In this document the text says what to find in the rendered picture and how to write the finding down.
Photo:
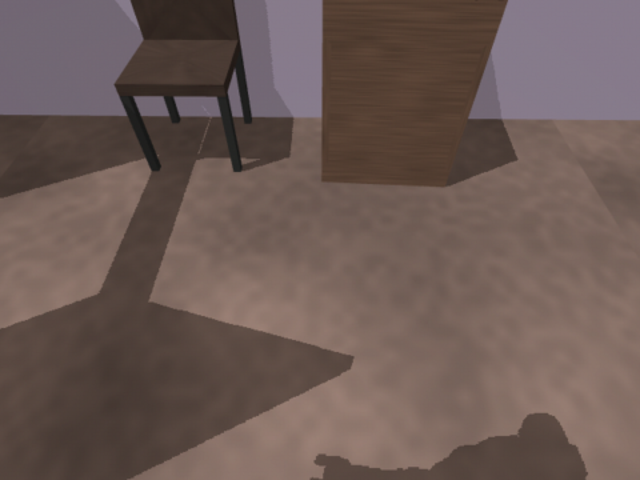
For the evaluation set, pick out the chair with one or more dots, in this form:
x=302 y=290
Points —
x=190 y=48

